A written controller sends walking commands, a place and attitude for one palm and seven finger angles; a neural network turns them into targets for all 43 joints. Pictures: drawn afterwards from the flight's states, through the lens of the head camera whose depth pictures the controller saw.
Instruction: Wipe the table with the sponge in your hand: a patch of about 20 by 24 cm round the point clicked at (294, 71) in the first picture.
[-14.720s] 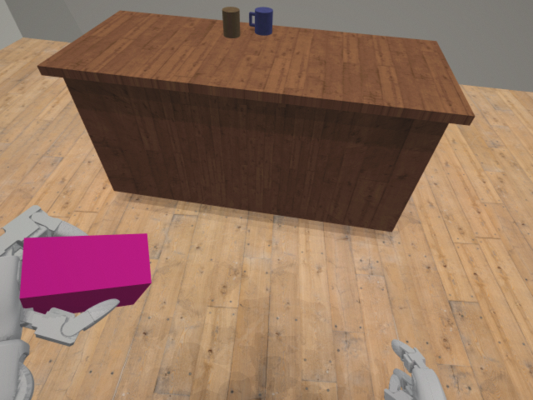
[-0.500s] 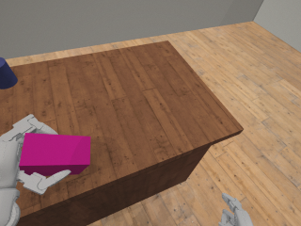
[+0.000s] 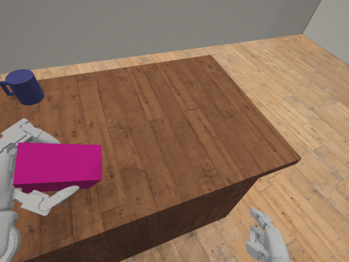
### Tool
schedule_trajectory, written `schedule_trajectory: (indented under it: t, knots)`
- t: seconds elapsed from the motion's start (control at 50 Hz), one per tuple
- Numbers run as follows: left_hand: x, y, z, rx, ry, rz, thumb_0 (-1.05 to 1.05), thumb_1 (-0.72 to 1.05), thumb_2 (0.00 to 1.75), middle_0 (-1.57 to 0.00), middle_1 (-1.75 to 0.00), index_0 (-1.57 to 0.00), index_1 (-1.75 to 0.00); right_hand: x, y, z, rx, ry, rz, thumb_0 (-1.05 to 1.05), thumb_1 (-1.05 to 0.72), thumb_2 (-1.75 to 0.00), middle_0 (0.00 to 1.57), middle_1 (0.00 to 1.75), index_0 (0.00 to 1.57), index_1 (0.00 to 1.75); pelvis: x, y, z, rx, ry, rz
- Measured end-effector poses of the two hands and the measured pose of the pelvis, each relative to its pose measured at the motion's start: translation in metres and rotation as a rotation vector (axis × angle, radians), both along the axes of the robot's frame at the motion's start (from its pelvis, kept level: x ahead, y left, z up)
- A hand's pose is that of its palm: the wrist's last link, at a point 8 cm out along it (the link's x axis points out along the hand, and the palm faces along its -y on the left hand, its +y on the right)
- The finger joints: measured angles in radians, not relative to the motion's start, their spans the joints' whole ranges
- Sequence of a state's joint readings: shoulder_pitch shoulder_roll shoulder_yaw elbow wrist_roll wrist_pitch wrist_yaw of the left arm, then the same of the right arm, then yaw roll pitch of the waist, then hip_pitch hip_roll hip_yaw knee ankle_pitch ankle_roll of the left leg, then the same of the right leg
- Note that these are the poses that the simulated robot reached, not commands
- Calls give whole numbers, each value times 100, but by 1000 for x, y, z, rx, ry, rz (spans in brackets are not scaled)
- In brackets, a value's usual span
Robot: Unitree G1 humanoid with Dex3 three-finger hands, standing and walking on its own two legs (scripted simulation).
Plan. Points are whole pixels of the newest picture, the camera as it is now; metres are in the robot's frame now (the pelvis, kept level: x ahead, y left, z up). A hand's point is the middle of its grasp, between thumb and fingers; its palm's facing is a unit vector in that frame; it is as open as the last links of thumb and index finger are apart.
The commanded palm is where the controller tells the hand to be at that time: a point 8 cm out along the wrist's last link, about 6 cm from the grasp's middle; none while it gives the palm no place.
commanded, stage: come to a stop and stand still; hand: left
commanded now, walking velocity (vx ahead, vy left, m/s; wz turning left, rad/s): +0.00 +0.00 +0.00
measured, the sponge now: (71, 169) +0.23 +0.21 +0.14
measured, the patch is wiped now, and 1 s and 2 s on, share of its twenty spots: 0.00 0.00 0.00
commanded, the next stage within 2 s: look again from close up in 0.50 s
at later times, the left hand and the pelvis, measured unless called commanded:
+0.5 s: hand (17, 180) +0.19 +0.27 +0.17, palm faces +0.35 -0.85 -0.40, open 10.0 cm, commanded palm +0.13 +0.31 +0.17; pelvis -0.03 +0.03 +0.00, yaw +0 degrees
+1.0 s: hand (20, 178) +0.19 +0.27 +0.16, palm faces +0.35 -0.85 -0.40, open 10.0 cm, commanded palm +0.14 +0.30 +0.17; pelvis -0.02 +0.02 +0.00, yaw +0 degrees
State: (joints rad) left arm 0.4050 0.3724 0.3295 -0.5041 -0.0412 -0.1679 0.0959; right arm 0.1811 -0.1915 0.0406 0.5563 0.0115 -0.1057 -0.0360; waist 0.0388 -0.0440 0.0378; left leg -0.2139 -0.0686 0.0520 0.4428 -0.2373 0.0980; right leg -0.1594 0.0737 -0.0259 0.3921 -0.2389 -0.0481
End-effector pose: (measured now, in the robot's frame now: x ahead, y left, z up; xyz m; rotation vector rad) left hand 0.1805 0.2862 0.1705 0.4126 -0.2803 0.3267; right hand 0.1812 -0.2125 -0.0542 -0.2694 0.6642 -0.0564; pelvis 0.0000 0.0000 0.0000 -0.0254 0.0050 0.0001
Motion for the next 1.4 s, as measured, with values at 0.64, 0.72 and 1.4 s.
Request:
schedule_trajectory:
  t: [0.64, 0.72, 1.4]
  knots:
    - [-29, 35, 1, 59, 40, 8, -1, -49, 102, -75, -135, -76, -134, -47, 19, -7, 18, 16, -52, 1, -90, -90, 21, 30, 20, 30, -27, 30, 2, -6, -7, -3]
    - [-29, 33, -12, 15, 76, 22, -1, -49, 102, -75, -135, -76, -134, -44, 18, -6, 9, 20, -41, 1, -90, -90, 21, 30, 20, 30, -26, 29, 2, -6, -8, -2]
    - [-13, -28, 11, 62, 41, -56, -1, -49, 102, -75, -135, -77, -134, -37, -21, -8, 56, 23, -48, 1, -90, -90, 21, 30, 20, 30, -25, -20, 3, 25, -4, -15]
